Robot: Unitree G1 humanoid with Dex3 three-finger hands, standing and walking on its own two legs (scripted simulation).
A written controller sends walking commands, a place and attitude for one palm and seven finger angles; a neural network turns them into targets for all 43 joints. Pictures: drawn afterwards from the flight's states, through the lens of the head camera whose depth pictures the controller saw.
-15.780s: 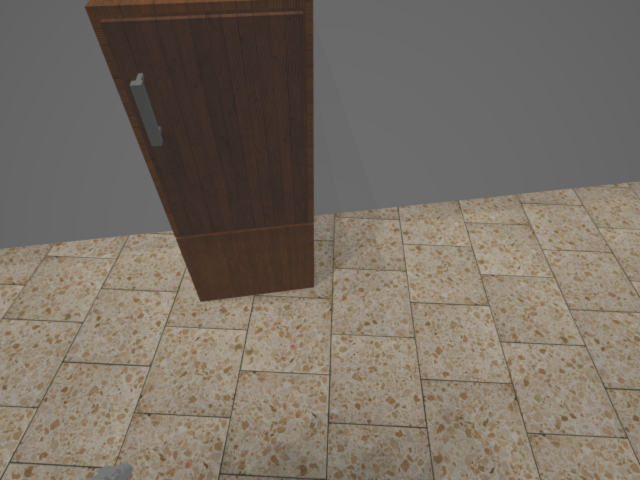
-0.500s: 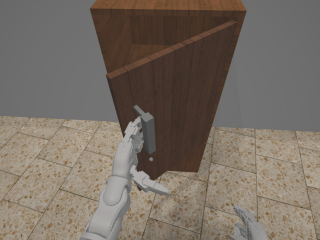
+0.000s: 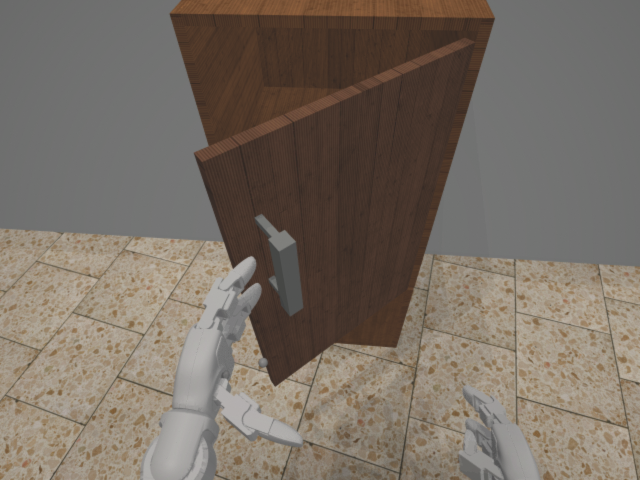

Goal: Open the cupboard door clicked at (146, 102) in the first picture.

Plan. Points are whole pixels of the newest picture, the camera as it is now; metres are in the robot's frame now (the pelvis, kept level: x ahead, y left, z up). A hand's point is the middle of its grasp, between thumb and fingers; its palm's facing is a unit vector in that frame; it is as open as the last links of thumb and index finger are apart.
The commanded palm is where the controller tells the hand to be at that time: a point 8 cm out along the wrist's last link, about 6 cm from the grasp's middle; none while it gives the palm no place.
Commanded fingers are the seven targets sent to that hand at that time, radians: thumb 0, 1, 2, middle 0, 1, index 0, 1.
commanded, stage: slide the hand sideways off the handle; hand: left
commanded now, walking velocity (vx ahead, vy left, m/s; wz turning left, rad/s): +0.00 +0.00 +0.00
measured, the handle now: (278, 266) +0.36 +0.08 +0.08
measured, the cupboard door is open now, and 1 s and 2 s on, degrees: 43 43 43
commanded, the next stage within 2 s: draw the hand back to the body in 0.38 s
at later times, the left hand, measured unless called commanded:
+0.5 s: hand (220, 394) +0.20 +0.12 +0.07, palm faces -0.03 -1.00 -0.05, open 16.3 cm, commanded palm +0.17 +0.18 +0.08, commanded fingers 0.00 -0.50 0.30 -0.15 -0.30 -0.15 -0.30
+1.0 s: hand (136, 385) +0.19 +0.18 +0.13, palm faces +0.00 -1.00 -0.08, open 16.1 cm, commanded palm +0.15 +0.24 +0.14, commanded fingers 0.00 -0.25 0.41 -0.16 -0.30 -0.16 -0.30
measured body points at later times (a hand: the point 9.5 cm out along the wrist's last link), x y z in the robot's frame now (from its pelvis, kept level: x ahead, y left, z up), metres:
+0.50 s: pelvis +0.00 -0.01 -0.01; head +0.03 -0.03 +0.44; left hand +0.20 +0.17 +0.08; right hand +0.18 -0.24 -0.08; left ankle -0.01 +0.12 -0.70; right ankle +0.02 -0.11 -0.70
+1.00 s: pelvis +0.00 +0.02 +0.01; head +0.00 +0.01 +0.46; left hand +0.18 +0.24 +0.13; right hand +0.19 -0.20 -0.05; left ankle -0.01 +0.12 -0.70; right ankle +0.02 -0.11 -0.70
